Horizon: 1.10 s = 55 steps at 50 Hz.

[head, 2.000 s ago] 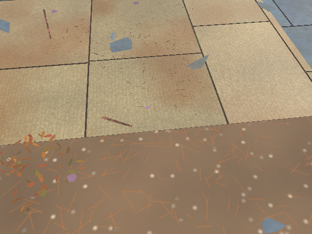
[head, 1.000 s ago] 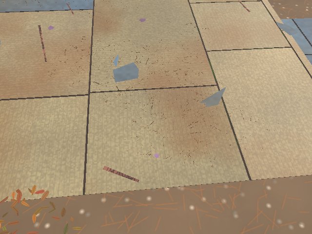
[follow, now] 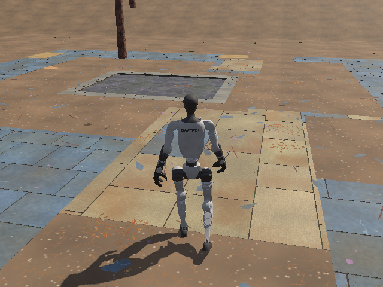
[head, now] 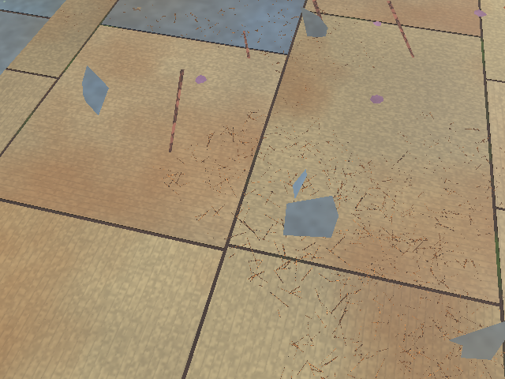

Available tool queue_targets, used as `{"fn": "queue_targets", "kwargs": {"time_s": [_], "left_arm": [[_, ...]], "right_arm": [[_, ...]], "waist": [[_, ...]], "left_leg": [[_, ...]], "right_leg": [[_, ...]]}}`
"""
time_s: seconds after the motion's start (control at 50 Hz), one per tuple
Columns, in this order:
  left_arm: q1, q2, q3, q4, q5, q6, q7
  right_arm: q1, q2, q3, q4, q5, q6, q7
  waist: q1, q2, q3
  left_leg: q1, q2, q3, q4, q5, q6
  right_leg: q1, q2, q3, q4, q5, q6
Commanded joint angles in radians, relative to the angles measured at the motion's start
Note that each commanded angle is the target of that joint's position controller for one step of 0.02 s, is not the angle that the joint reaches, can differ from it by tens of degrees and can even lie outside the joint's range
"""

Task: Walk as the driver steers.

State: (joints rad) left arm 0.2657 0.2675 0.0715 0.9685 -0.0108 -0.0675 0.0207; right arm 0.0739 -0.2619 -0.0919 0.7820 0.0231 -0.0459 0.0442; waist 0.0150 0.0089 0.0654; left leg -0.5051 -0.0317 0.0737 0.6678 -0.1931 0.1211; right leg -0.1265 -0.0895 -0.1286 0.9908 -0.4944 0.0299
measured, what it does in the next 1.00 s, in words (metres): walks ahead, turning right: right foot, then left foot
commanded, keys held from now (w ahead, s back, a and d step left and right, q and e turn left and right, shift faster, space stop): w+q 0.12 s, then w+e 0.88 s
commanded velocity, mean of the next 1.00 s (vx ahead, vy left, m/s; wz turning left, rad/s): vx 0.50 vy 0.00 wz -0.19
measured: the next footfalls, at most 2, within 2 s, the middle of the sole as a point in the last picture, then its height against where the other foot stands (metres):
right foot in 0.48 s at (310, 362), level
left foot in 0.98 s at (247, 258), level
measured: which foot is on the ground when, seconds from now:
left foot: down 0.00-0.48, up 0.50-0.96, down 0.98-1.00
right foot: up 0.00-0.46, down 0.48-0.98, up 1.00-1.00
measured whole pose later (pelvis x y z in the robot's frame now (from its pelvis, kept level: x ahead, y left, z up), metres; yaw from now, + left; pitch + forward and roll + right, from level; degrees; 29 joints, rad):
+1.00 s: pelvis +0.60 -0.02 +0.01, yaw -16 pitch +3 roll +1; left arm 0.38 0.30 0.08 0.78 -0.02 -0.03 0.01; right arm 0.03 -0.26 -0.05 0.67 -0.01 -0.13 0.01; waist 0.07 -0.02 -0.01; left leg -0.46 -0.04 -0.04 0.49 -0.09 0.01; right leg -0.15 0.10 0.24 0.68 -0.49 -0.06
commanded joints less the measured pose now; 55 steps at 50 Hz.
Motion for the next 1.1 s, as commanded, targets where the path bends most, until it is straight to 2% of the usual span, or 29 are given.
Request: {"fn": "queue_targets", "kwargs": {"time_s": [0.02,0.04,0.06,0.08,0.16,0.22,0.28,0.38,0.44,0.48,0.5,0.52,0.54,0.56,0.58,0.6,0.62,0.68,0.72,0.8,0.9,0.94,0.96,0.98,1.0,1.02,1.04,1.06,1.1], "left_arm": [[-0.126,0.121,0.011,-0.167,-0.046,-0.095,-0.024],[-0.121,0.114,0.012,-0.15,-0.026,-0.098,-0.016],[-0.109,0.129,0.023,-0.141,-0.003,-0.088,-0.009],[-0.09,0.133,0.029,-0.139,0.003,-0.072,-0.01],[-0.127,0.084,0.019,-0.161,0.021,-0.035,-0.009],[-0.21,0.06,0.006,-0.174,0.014,-0.035,-0.019],[-0.291,0.056,-0.006,-0.191,-0.002,-0.04,-0.034],[-0.36,0.076,-0.011,-0.234,-0.013,-0.047,-0.067],[-0.279,0.106,0.0,-0.229,-0.011,-0.047,-0.084],[-0.048,0.171,0.037,-0.175,-0.004,-0.037,-0.077],[0.104,0.239,0.056,-0.158,0.002,-0.029,-0.065],[0.139,0.288,0.065,-0.152,-0.008,-0.031,-0.071],[0.159,0.198,0.045,-0.146,-0.018,-0.026,-0.067],[0.094,0.167,0.037,-0.167,-0.013,-0.024,-0.059],[0.03,0.153,0.03,-0.19,-0.004,-0.023,-0.056],[-0.015,0.136,0.024,-0.205,0.001,-0.023,-0.054],[-0.037,0.125,0.017,-0.218,0.01,-0.024,-0.05],[-0.038,0.142,0.022,-0.235,0.0,-0.021,-0.037],[-0.011,0.175,0.033,-0.236,-0.004,-0.018,-0.023],[0.052,0.176,0.037,-0.233,-0.016,0.003,-0.009],[0.107,0.165,0.037,-0.232,-0.017,0.025,-0.002],[0.078,0.159,0.037,-0.247,-0.014,0.03,-0.001],[0.062,0.13,0.027,-0.26,-0.009,0.027,-0.003],[0.054,0.074,0.006,-0.285,0.006,0.02,-0.008],[0.204,0.019,-0.013,-0.314,-0.019,0.01,-0.009],[0.199,0.124,0.002,-0.289,-0.03,0.008,-0.007],[0.091,0.18,0.019,-0.3,-0.024,0.014,-0.008],[0.034,0.171,0.021,-0.314,-0.014,0.02,-0.007],[0.002,0.141,0.024,-0.336,-0.01,0.024,-0.018]], "right_arm": [[0.292,-0.179,-0.047,0.005,-0.012,-0.021,-0.01],[0.212,-0.146,-0.036,-0.013,-0.007,-0.029,-0.01],[0.15,-0.115,-0.026,-0.03,-0.008,-0.031,-0.013],[0.125,-0.1,-0.019,-0.044,-0.017,-0.033,-0.018],[0.17,-0.134,-0.022,-0.035,-0.014,-0.039,-0.046],[0.214,-0.127,-0.016,-0.012,-0.017,-0.038,-0.055],[0.251,-0.136,-0.013,0.009,-0.02,-0.043,-0.054],[0.29,-0.147,-0.015,0.052,-0.025,-0.034,-0.056],[0.25,-0.173,-0.021,0.043,-0.026,-0.019,-0.068],[0.208,-0.183,-0.018,0.026,-0.025,-0.006,-0.076],[0.223,-0.159,-0.004,0.001,-0.04,-0.01,-0.082],[0.356,-0.026,0.035,-0.011,-0.051,-0.038,-0.056],[0.274,-0.108,0.027,-0.012,-0.02,-0.069,-0.042],[0.168,-0.148,0.018,-0.052,0.012,-0.091,-0.034],[0.114,-0.143,0.021,-0.066,0.003,-0.101,-0.038],[0.095,-0.145,0.014,-0.073,-0.021,-0.103,-0.044],[0.109,-0.146,0.009,-0.079,-0.033,-0.095,-0.047],[0.135,-0.115,0.011,-0.089,-0.04,-0.067,-0.057],[0.072,-0.095,0.019,-0.114,-0.043,-0.058,-0.062],[-0.064,-0.065,0.032,-0.153,-0.033,-0.067,-0.053],[-0.122,-0.111,0.016,-0.186,-0.015,-0.087,-0.032],[-0.039,-0.135,0.002,-0.168,-0.013,-0.099,-0.032],[0.059,-0.165,-0.012,-0.149,-0.023,-0.103,-0.038],[0.216,-0.224,-0.028,-0.138,-0.04,-0.104,-0.048],[0.303,-0.297,-0.047,-0.099,-0.047,-0.088,-0.045],[0.293,-0.207,-0.031,-0.11,-0.023,-0.08,-0.041],[0.254,-0.145,-0.013,-0.121,-0.022,-0.073,-0.045],[0.207,-0.131,-0.005,-0.125,-0.031,-0.066,-0.046],[0.16,-0.1,0.008,-0.113,-0.04,-0.062,-0.046]], "waist": [[-0.123,0.087,-0.26],[-0.07,-0.013,-0.185],[-0.032,-0.015,-0.15],[-0.004,-0.001,-0.14],[0.002,0.016,-0.101],[-0.043,0.052,-0.077],[-0.087,0.063,-0.045],[-0.106,0.05,0.007],[-0.049,0.083,-0.062],[0.075,0.07,-0.198],[0.12,-0.045,-0.307],[0.029,-0.292,-0.413],[0.095,-0.193,-0.416],[0.102,-0.141,-0.266],[0.073,-0.025,-0.189],[0.036,0.014,-0.13],[0.002,-0.004,-0.123],[-0.031,-0.045,-0.098],[-0.015,-0.05,-0.082],[0.045,-0.079,-0.081],[0.053,-0.108,-0.084],[-0.002,-0.135,-0.103],[-0.053,-0.13,-0.168],[-0.12,-0.033,-0.302],[-0.057,0.309,-0.422],[-0.079,0.237,-0.365],[-0.109,0.128,-0.233],[-0.093,0.058,-0.156],[-0.051,0.084,-0.075]], "left_leg": [[0.795,0.329,-0.698,-0.386,-0.029,0.243],[0.632,0.282,-0.573,-0.384,0.076,0.207],[0.501,0.247,-0.486,-0.392,0.17,0.186],[0.421,0.224,-0.448,-0.413,0.216,0.179],[0.326,0.192,-0.321,-0.46,0.362,0.172],[0.327,0.151,-0.219,-0.472,0.367,0.117],[0.357,0.165,-0.187,-0.499,0.256,0.087],[0.582,0.257,-0.164,-0.454,0.34,0.071],[0.642,0.263,-0.107,-0.324,0.73,0.034],[0.577,0.206,-0.041,-0.017,0.944,-0.012],[0.35,0.161,-0.008,0.293,0.639,-0.051],[-0.094,-0.056,-0.07,0.64,-0.272,-0.127],[-0.233,-0.029,-0.205,0.727,-0.345,-0.107],[-0.306,0.024,-0.205,0.707,-0.26,-0.089],[-0.273,0.065,-0.191,0.634,-0.189,-0.082],[-0.222,0.089,-0.183,0.55,-0.156,-0.092],[-0.154,0.107,-0.186,0.504,-0.139,-0.1],[-0.115,0.122,-0.154,0.354,-0.122,-0.143],[-0.11,0.109,-0.133,0.221,-0.006,-0.172],[0.0,0.046,-0.119,-0.057,0.26,-0.187],[0.035,0.014,-0.156,-0.196,0.184,-0.161],[0.148,0.015,-0.144,-0.247,0.14,-0.122],[0.315,0.056,-0.161,-0.253,0.146,-0.084],[0.571,0.226,-0.315,-0.225,0.107,-0.014],[0.88,0.448,-0.762,-0.288,-0.055,0.157],[0.851,0.465,-0.856,-0.332,-0.269,0.149],[0.733,0.413,-0.696,-0.348,-0.267,0.101],[0.608,0.368,-0.566,-0.366,-0.152,0.072],[0.446,0.299,-0.401,-0.419,0.005,0.052]], "right_leg": [[-0.722,0.045,0.209,0.411,0.028,-0.054],[-0.661,-0.004,0.211,0.322,0.105,-0.056],[-0.581,-0.032,0.211,0.236,0.144,-0.048],[-0.514,-0.049,0.216,0.199,0.168,-0.039],[-0.51,-0.044,0.171,-0.011,0.304,0.016],[-0.496,-0.031,0.146,-0.226,0.525,0.01],[-0.473,-0.01,0.125,-0.366,0.672,-0.018],[-0.598,0.015,0.133,-0.442,0.558,-0.08],[-0.47,0.081,0.085,-0.447,0.426,-0.128],[-0.151,0.148,0.049,-0.479,0.445,-0.177],[0.139,-0.015,0.293,-0.47,0.485,-0.243],[0.495,-0.235,0.826,-0.56,0.314,-0.445],[0.539,-0.223,0.922,-0.673,0.129,-0.416],[0.424,-0.197,0.792,-0.697,0.134,-0.37],[0.27,-0.162,0.696,-0.712,0.215,-0.343],[0.135,-0.135,0.632,-0.728,0.33,-0.337],[0.055,-0.107,0.587,-0.747,0.417,-0.336],[-0.064,-0.071,0.493,-0.777,0.546,-0.337],[-0.116,-0.042,0.439,-0.785,0.575,-0.32],[-0.164,0.025,0.387,-0.75,0.509,-0.252],[-0.025,-0.024,0.531,-0.631,0.423,-0.228],[-0.013,-0.02,0.563,-0.553,0.458,-0.204],[-0.055,0.022,0.531,-0.443,0.497,-0.173],[-0.181,0.083,0.441,-0.177,0.381,-0.134],[-0.527,0.211,0.306,0.129,-0.084,-0.073],[-0.661,0.12,0.316,0.268,-0.091,-0.058],[-0.695,0.087,0.302,0.309,0.006,-0.049],[-0.67,0.055,0.269,0.298,0.081,-0.041],[-0.614,0.005,0.259,0.228,0.156,-0.036]]}}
